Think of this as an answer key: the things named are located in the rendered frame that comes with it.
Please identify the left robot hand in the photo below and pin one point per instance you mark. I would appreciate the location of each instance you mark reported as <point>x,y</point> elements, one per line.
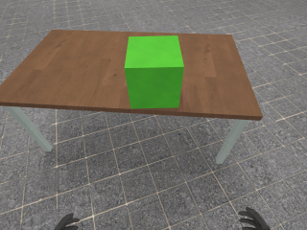
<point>65,221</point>

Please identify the right robot hand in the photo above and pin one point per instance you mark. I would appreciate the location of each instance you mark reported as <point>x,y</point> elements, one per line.
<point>256,220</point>

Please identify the table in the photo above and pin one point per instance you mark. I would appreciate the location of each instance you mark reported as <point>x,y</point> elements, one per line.
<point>85,70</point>

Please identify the carton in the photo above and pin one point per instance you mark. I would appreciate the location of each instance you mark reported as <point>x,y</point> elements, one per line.
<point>154,71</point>

